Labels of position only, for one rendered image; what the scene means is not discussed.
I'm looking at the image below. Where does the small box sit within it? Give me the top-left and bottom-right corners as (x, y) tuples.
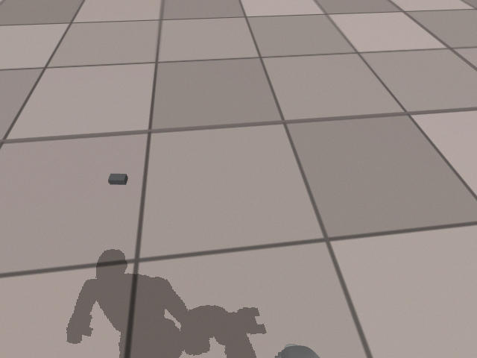
(108, 174), (128, 185)

